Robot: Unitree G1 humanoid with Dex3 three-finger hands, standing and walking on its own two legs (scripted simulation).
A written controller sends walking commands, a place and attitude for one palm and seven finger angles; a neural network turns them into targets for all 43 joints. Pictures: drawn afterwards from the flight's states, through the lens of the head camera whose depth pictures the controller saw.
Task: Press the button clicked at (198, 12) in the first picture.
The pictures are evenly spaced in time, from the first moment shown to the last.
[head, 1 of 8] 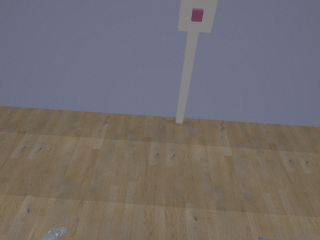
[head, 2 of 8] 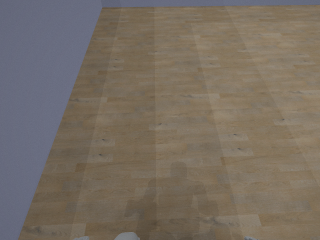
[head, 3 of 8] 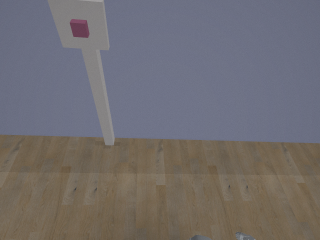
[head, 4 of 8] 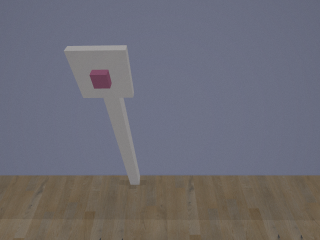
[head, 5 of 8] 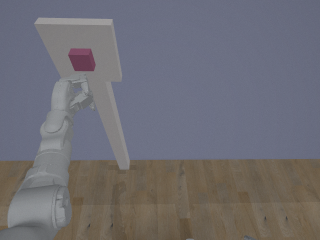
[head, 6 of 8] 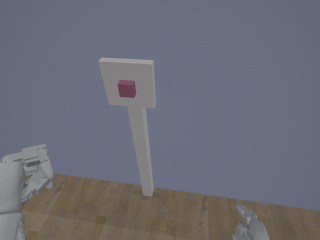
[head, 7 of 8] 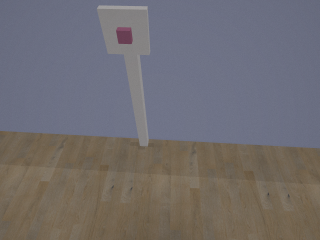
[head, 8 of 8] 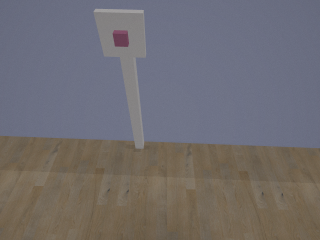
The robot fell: no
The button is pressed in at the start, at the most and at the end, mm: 0 8 0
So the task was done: yes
